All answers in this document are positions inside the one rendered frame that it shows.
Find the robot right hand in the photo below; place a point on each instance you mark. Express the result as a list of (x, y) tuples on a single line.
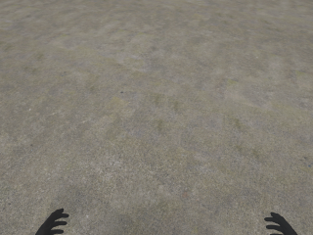
[(283, 226)]

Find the robot left hand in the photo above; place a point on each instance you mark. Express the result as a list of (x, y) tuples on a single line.
[(49, 223)]

